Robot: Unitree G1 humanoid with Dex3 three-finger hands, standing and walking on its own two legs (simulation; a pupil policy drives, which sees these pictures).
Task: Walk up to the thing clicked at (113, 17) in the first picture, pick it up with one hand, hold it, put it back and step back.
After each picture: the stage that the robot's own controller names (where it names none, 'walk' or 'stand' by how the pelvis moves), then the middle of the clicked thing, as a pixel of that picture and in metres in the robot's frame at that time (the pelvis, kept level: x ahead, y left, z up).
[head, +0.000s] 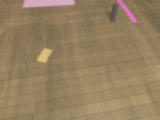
stand; (114, 12) +1.86 -0.42 -0.65
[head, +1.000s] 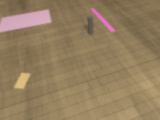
walk; (90, 25) +1.76 +0.02 -0.63
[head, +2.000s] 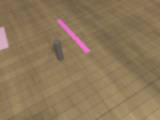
walk; (58, 50) +1.14 +0.32 -0.65
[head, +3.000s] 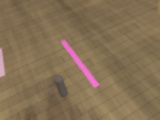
walk; (61, 87) +0.72 +0.27 -0.65
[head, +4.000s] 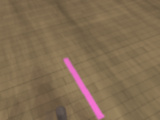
walk; (62, 118) +0.49 +0.18 -0.65
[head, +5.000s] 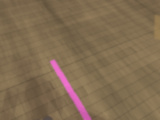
stand; out of the picture +0.39 +0.21 -0.64
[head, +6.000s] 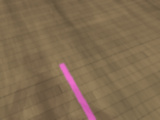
stand; out of the picture +0.36 +0.18 -0.65
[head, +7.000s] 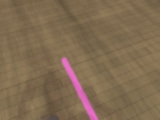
stand; out of the picture +0.40 +0.20 -0.65
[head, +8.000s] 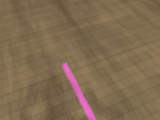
stand; out of the picture +0.38 +0.21 -0.66
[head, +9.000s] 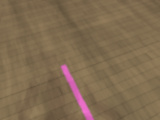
stand; out of the picture +0.35 +0.22 -0.66
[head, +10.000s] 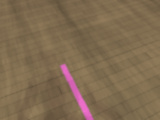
stand; out of the picture +0.35 +0.22 -0.66
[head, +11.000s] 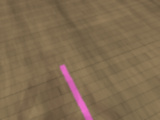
stand; out of the picture +0.35 +0.22 -0.66
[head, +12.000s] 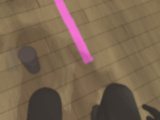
go down; (31, 62) +0.44 +0.20 -0.33
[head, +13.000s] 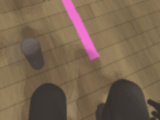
go down; (34, 56) +0.46 +0.19 -0.28
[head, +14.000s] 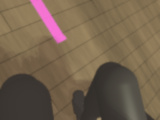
close in; out of the picture +0.46 +0.23 -0.17
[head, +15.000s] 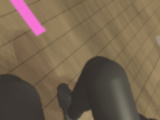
close; out of the picture +0.45 +0.24 -0.17
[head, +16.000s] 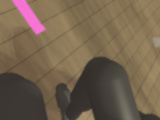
lift; out of the picture +0.42 +0.23 -0.17
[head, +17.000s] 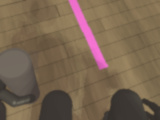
lift; (23, 82) +0.31 +0.20 -0.01
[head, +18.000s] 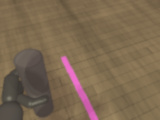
hold; (37, 87) +0.31 +0.16 +0.06
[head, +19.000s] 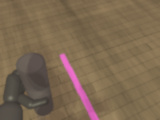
hold; (38, 89) +0.31 +0.15 +0.04
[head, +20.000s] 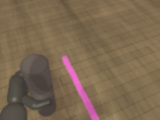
crouch; (42, 90) +0.31 +0.14 +0.05
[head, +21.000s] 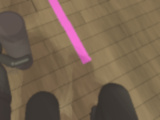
crouch; (17, 47) +0.44 +0.18 -0.05
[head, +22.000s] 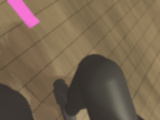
lower; out of the picture +0.47 +0.23 -0.17
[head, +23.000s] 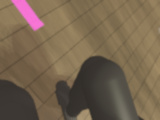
lower; out of the picture +0.46 +0.24 -0.17
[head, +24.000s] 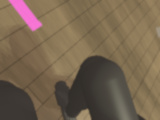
lower; out of the picture +0.47 +0.24 -0.17
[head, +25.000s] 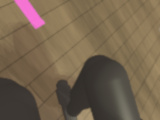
lower; out of the picture +0.45 +0.23 -0.18
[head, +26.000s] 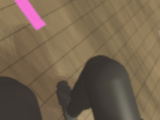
loosen; out of the picture +0.44 +0.21 -0.17
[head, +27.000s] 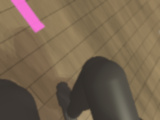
withdraw; out of the picture +0.45 +0.21 -0.18
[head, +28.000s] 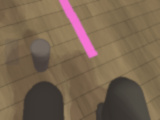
walk; (40, 58) +0.45 +0.16 -0.24
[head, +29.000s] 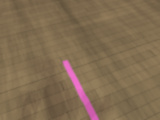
stand; out of the picture +0.37 +0.15 -0.59
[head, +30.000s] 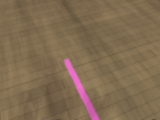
stand; out of the picture +0.38 +0.15 -0.60
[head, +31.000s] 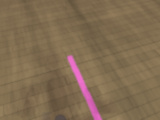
stand; out of the picture +0.38 +0.15 -0.61
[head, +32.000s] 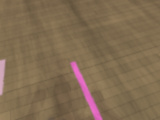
walk; out of the picture +0.39 +0.16 -0.65
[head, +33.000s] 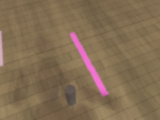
walk; (70, 96) +0.51 +0.10 -0.64
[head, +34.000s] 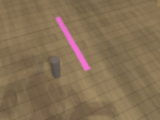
walk; (55, 68) +0.74 +0.18 -0.64
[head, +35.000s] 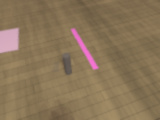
stand; (67, 64) +1.00 +0.21 -0.64
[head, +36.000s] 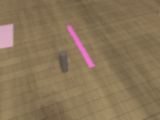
stand; (64, 62) +1.00 +0.19 -0.66
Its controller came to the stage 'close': yes
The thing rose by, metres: 0.70
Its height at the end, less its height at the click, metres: +0.00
